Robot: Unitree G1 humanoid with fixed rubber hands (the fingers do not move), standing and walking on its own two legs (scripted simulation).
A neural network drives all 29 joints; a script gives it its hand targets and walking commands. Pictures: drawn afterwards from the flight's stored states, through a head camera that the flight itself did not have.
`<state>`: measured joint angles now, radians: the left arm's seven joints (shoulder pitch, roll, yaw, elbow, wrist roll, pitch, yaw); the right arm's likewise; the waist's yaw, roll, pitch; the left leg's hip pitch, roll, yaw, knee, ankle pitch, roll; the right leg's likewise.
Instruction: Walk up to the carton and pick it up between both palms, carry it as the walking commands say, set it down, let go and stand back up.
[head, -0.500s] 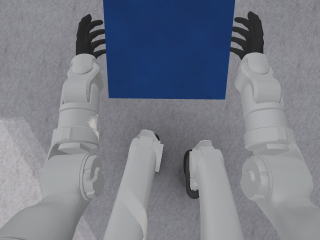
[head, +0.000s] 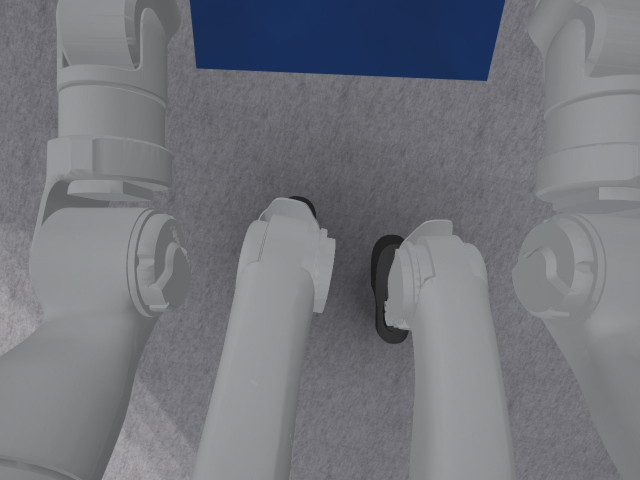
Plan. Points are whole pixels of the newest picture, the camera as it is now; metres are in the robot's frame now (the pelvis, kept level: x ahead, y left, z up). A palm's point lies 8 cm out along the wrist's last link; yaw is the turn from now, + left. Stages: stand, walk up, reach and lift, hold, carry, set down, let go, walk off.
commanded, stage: set down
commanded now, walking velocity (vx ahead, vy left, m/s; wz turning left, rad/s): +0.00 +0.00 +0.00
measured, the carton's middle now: out of the picture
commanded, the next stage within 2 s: none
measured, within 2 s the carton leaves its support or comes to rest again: rests again in 1.52 s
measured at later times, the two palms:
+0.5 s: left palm out of the picture +0.56 +0.23 -0.21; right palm out of the picture +0.60 -0.11 -0.20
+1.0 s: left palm out of the picture +0.59 +0.23 -0.27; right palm out of the picture +0.62 -0.12 -0.27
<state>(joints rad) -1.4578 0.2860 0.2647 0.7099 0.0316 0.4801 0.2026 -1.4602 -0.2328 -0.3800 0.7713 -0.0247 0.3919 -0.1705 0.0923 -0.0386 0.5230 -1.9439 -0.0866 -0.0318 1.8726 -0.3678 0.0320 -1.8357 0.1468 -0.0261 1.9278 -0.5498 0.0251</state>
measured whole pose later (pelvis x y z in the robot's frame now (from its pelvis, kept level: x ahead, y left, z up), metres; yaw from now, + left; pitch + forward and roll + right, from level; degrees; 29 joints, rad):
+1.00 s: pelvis +0.05 +0.00 -0.09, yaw -3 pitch +33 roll -2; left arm -1.51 0.43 0.17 1.04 -0.17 0.25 0.12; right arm -1.57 -0.34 -0.06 1.01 0.18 0.26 -0.17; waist 0.09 -0.02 0.52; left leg -2.22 0.01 0.05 2.20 -0.55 0.07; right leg -2.13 0.16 -0.04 2.26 -0.70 0.01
